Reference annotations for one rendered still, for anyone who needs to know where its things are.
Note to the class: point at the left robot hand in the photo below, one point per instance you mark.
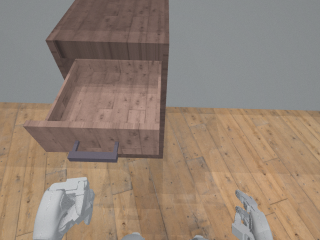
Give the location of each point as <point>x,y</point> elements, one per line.
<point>73,197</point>

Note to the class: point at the handle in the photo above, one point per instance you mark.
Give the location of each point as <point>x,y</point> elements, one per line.
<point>92,156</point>

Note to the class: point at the cabinet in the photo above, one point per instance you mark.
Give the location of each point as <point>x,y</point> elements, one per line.
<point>115,30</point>

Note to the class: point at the right robot hand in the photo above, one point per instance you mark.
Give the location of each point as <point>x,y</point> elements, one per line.
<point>255,225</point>

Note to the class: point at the drawer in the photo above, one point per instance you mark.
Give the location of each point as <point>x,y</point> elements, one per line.
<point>103,101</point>

